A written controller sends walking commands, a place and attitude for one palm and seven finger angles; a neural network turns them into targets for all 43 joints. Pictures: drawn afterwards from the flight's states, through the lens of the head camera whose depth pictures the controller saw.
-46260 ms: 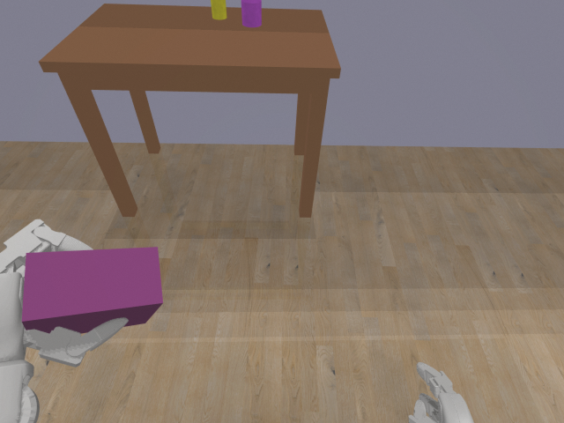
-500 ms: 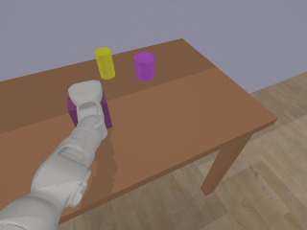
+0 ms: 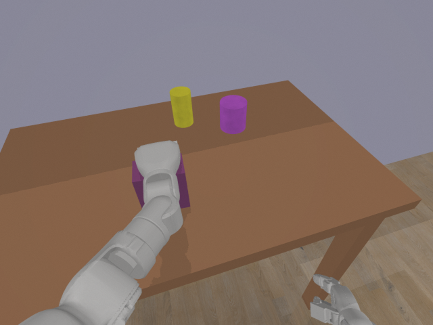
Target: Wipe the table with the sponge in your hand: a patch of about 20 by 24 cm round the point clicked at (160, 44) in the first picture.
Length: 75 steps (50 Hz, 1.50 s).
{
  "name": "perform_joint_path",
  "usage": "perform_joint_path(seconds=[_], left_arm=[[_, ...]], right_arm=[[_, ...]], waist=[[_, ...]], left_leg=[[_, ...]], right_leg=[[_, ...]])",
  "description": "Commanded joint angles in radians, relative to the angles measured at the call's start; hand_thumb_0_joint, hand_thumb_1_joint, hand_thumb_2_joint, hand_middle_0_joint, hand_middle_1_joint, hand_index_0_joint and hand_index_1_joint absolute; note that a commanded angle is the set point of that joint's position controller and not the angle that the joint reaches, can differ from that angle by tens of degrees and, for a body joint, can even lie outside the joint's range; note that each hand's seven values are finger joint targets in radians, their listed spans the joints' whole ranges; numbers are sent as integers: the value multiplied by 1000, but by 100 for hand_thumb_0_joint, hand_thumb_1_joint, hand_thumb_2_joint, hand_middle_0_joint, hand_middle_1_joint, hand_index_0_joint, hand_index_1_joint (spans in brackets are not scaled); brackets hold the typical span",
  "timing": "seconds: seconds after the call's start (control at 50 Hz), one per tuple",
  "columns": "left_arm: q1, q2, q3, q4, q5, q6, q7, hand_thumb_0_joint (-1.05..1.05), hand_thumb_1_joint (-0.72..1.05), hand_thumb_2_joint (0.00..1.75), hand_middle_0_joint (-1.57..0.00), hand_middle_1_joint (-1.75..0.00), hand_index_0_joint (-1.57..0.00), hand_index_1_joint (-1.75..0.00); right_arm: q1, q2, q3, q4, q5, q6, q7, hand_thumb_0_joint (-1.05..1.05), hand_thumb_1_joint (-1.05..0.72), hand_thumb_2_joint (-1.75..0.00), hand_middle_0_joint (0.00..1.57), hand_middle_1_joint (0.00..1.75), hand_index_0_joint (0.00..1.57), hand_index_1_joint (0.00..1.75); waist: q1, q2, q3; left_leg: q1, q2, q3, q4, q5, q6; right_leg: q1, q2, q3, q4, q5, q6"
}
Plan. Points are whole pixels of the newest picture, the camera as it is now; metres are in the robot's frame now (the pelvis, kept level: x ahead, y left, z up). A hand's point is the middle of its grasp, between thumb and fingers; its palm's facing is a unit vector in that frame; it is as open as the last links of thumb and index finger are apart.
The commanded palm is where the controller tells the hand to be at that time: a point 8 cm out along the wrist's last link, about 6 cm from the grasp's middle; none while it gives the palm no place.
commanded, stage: wipe back along the third lane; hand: left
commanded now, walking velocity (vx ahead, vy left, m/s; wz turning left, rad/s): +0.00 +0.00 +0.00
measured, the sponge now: (164, 190) +0.39 +0.17 +0.03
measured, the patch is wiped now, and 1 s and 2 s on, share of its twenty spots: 1.00 1.00 1.00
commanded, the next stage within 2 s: slide back across to the middle lane in 0.90 s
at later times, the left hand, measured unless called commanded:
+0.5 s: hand (169, 192) +0.35 +0.14 +0.08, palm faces +0.03 -0.06 -1.00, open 9.9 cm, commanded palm +0.30 +0.12 +0.11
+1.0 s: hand (173, 208) +0.31 +0.12 +0.08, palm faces +0.06 -0.09 -0.99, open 9.9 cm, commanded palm +0.26 +0.11 +0.11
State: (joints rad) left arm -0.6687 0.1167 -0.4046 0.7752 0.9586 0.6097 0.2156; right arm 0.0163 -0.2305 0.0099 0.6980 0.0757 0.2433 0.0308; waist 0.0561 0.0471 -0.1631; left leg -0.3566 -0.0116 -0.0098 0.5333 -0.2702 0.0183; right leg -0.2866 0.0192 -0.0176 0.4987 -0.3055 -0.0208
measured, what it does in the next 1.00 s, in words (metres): stands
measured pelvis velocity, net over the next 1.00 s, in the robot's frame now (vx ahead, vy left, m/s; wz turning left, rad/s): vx -0.01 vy -0.02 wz -0.02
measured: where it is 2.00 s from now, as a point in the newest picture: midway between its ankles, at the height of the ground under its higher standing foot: outside the picture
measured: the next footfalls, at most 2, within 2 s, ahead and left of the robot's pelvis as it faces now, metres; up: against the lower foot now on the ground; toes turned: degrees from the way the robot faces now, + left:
none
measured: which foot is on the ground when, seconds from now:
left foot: down 0.00-1.00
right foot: down 0.00-1.00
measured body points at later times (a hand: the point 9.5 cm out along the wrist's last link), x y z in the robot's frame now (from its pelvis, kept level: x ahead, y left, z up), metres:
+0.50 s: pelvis -0.01 -0.02 +0.00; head -0.05 -0.05 +0.45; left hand +0.34 +0.14 +0.13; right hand +0.19 -0.24 -0.10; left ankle +0.00 +0.11 -0.74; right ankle -0.04 -0.11 -0.74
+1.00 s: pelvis -0.01 -0.02 +0.00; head -0.06 -0.06 +0.45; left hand +0.30 +0.12 +0.13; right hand +0.23 -0.23 -0.07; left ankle +0.00 +0.11 -0.74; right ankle -0.04 -0.11 -0.74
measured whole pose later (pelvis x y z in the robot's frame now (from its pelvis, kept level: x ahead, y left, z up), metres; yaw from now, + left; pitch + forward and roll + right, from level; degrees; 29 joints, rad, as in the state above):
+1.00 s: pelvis -0.01 -0.02 +0.00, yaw -1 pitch +0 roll +1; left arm -0.30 0.16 -0.49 0.28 1.00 0.67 0.15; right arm -0.01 -0.26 0.02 0.66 0.10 0.24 0.08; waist 0.09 0.08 -0.13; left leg -0.25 0.01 0.00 0.52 -0.26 -0.01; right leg -0.21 0.04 0.00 0.53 -0.32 -0.05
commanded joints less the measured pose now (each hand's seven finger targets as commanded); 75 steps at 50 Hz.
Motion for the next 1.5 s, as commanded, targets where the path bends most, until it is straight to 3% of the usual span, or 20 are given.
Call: perform_joint_path(seconds=[0.0,0.14,0.24,0.42,0.44,0.6,0.72,0.78,0.82,0.86,0.98,1.02,1.08,1.12,1.16,1.32,1.38,1.42,1.46,1.48], left_arm=[[-202,28,16,-133,-3,11,-34,0,10,130,-120,-160,-120,-160],[-124,56,23,-229,-8,12,-54,0,10,130,-120,-160,-120,-160],[-93,24,-19,-273,-11,17,-65,0,10,130,-120,-160,-120,-160],[21,76,36,-343,-22,14,-63,0,10,130,-120,-160,-120,-160],[47,49,3,-357,-21,16,-64,0,10,130,-120,-160,-120,-160],[54,54,-12,-395,-17,38,-70,0,10,130,-120,-160,-120,-160],[139,67,11,-457,-25,26,-77,0,10,130,-120,-160,-120,-160],[185,35,-37,-498,-18,36,-84,0,10,130,-120,-160,-120,-160],[212,51,-20,-534,-16,43,-88,0,10,130,-120,-160,-120,-160],[213,9,-76,-561,-12,52,-93,0,10,130,-120,-160,-120,-160],[206,14,-76,-570,1,67,-92,0,10,130,-120,-160,-120,-160],[189,105,12,-598,1,64,-85,0,10,130,-120,-160,-120,-160],[212,102,5,-628,4,67,-85,0,10,130,-120,-160,-120,-160],[224,157,58,-660,6,61,-86,0,10,130,-120,-160,-120,-160],[231,132,25,-696,12,55,-92,0,10,130,-120,-160,-120,-160],[262,269,147,-797,9,33,-104,0,10,130,-120,-160,-120,-160],[290,256,133,-796,8,25,-110,0,10,130,-120,-160,-120,-160],[293,323,195,-804,11,21,-114,0,10,130,-120,-160,-120,-160],[314,274,151,-804,12,16,-123,0,10,130,-120,-160,-120,-160],[331,289,163,-808,14,13,-126,0,10,130,-120,-160,-120,-160]], right_arm=[[-149,-119,-32,-144,7,-21,-6,0,-90,-90,20,30,20,30],[-179,-121,-28,-168,14,-22,-3,0,-90,-90,20,30,20,30],[-192,-118,-26,-179,21,-30,3,0,-90,-90,20,30,20,30],[-207,-121,-26,-191,24,-48,6,0,-90,-90,20,30,20,30],[-216,-120,-25,-198,25,-48,9,0,-90,-90,20,30,20,30],[-239,-113,-20,-195,31,-62,7,0,-90,-90,20,30,20,30],[-246,-113,-24,-214,25,-66,19,0,-90,-90,20,30,20,30],[-262,-110,-20,-220,29,-58,28,0,-90,-90,20,30,20,30],[-269,-112,-22,-226,29,-56,37,0,-90,-90,20,30,20,30],[-281,-105,-18,-231,31,-55,45,0,-90,-90,20,30,20,30],[-282,-105,-19,-219,30,-54,49,0,-90,-90,20,30,20,30],[-290,-112,-18,-217,27,-55,42,0,-90,-90,20,30,20,30],[-294,-104,-11,-224,27,-58,37,0,-90,-90,20,30,20,30],[-295,-107,-10,-228,25,-59,32,0,-90,-90,20,30,20,30],[-293,-101,-8,-236,25,-63,31,0,-90,-90,20,30,20,30],[-293,-107,-4,-240,18,-78,2,0,-90,-90,20,30,20,30],[-286,-106,-2,-238,19,-88,-8,0,-90,-90,20,30,20,30],[-283,-114,-4,-235,15,-96,-18,0,-90,-90,20,30,20,30],[-282,-109,-2,-237,18,-105,-19,0,-90,-90,20,30,20,30],[-279,-112,-3,-237,17,-109,-17,0,-90,-90,20,30,20,30]], waist=[[-28,-120,-175],[-15,-133,-154],[-13,-132,-133],[7,-172,-122],[8,-150,-108],[8,-131,-58],[23,-158,-108],[17,-155,-63],[24,-157,-70],[17,-135,-47],[19,-154,-56],[31,-141,-67],[33,-137,-84],[40,-135,-77],[35,-122,-82],[42,-98,-53],[39,-89,-46],[44,-101,-58],[40,-80,-48],[43,-89,-60]], left_leg=[[163,0,25,-24,332,16],[156,-4,28,-34,299,19],[157,-4,25,-44,264,21],[142,-8,35,-55,230,23],[146,-10,39,-53,224,23],[157,-11,42,-69,164,23],[161,-15,41,-55,206,26],[166,-13,45,-51,214,24],[168,-11,38,-52,230,24],[175,-11,42,-48,229,26],[173,-11,39,-44,219,26],[168,-11,31,-52,208,24],[179,-11,38,-45,237,24],[177,-12,27,-52,235,25],[190,-12,34,-46,251,26],[203,-13,27,-65,236,28],[210,-15,31,-67,228,28],[216,-19,29,-67,229,29],[215,-19,33,-67,233,30],[214,-20,29,-67,239,30]], right_leg=[[59,12,-19,-33,458,-53],[78,11,-7,-39,433,-51],[64,14,-6,-45,371,-52],[93,12,15,-60,346,-44],[86,12,18,-60,336,-44],[45,14,25,-88,218,-42],[95,15,35,-74,298,-42],[80,14,34,-71,307,-41],[91,17,35,-64,327,-46],[75,16,28,-60,322,-45],[67,21,26,-48,302,-47],[81,24,49,-54,292,-51],[102,18,38,-41,329,-47],[106,24,58,-53,317,-51],[110,18,45,-43,340,-48],[117,24,86,-80,300,-49],[111,21,81,-85,278,-47],[123,23,104,-98,277,-47],[118,19,93,-92,291,-45],[126,21,92,-85,303,-46]])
